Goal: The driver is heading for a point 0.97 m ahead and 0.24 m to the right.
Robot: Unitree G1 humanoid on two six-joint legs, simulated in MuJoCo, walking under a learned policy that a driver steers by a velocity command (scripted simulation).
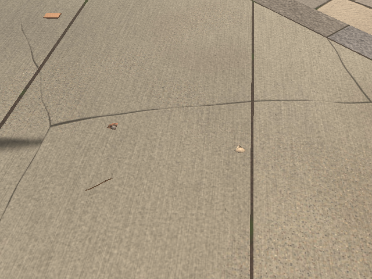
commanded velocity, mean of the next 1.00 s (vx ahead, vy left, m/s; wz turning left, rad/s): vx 0.35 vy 0.00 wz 0.00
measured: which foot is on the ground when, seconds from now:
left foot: down 0.00-0.38, up 0.40-0.74, down 0.76-1.00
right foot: down 0.00-0.78, up 0.80-1.00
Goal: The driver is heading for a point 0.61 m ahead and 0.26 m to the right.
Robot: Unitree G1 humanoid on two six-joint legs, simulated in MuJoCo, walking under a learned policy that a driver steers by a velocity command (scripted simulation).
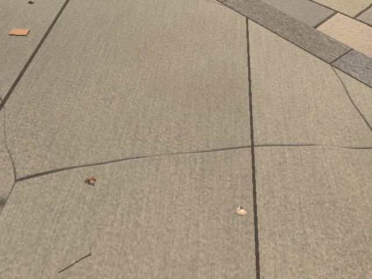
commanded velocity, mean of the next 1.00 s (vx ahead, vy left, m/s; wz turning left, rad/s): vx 0.45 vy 0.00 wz -0.36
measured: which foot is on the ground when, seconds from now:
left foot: down 0.00-0.36, up 0.38-0.80, down 0.82-1.00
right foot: up 0.00-0.32, down 0.34-0.84, up 0.86-1.00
